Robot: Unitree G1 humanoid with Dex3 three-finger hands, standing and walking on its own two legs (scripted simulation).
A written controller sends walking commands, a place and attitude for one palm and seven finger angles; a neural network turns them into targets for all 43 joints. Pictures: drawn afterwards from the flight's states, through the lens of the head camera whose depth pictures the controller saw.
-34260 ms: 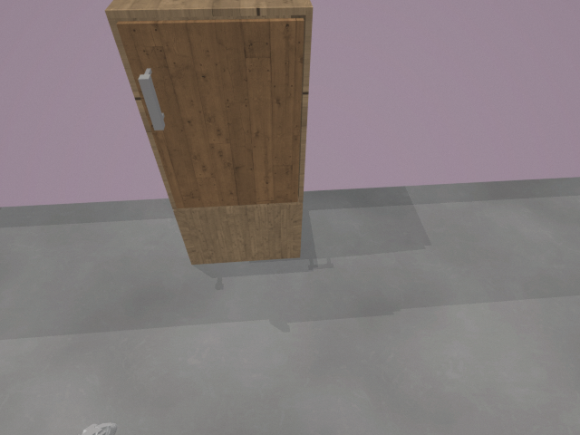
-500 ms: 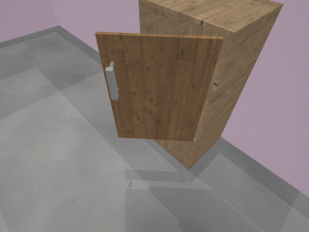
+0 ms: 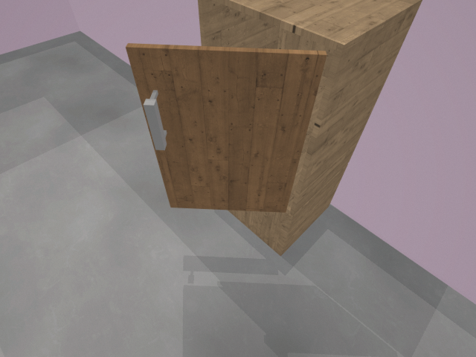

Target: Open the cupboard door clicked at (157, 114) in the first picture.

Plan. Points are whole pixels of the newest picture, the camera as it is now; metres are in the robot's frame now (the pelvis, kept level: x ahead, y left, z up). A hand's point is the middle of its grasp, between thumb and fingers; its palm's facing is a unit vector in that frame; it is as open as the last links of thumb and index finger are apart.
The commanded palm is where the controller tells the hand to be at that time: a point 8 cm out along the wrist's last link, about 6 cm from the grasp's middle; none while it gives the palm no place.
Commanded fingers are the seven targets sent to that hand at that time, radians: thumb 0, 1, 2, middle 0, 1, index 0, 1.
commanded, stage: look again from close up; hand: left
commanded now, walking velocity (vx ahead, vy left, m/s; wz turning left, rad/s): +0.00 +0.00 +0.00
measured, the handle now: (157, 120) +0.62 +0.24 +0.02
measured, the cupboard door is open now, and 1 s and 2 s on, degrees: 43 43 43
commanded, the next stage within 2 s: shuffle to correct the standing spot in 0.08 s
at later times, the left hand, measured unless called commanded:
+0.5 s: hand out of the picture -0.01 +0.16 -0.19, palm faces +0.09 -0.99 -0.14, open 7.4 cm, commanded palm none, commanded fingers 0.00 0.90 0.90 -0.20 -0.30 -0.20 -0.30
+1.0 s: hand (151, 354) +0.16 +0.18 -0.17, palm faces +0.09 -0.97 -0.21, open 7.3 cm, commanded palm none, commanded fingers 0.00 0.90 0.90 -0.20 -0.30 -0.20 -0.30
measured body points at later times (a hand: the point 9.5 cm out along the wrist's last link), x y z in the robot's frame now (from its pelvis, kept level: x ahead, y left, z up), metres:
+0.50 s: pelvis +0.03 +0.00 -0.01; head +0.04 +0.02 +0.44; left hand -0.01 +0.21 -0.18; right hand +0.03 -0.24 -0.16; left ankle -0.01 +0.09 -0.74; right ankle -0.01 -0.15 -0.74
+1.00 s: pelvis +0.08 +0.00 -0.01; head +0.11 +0.00 +0.44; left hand +0.15 +0.23 -0.16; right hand +0.12 -0.23 -0.16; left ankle +0.05 +0.12 -0.71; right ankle +0.12 -0.10 -0.74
